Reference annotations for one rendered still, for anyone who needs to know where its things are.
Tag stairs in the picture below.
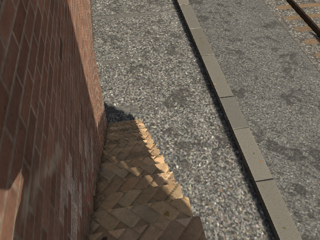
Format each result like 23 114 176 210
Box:
85 119 206 240

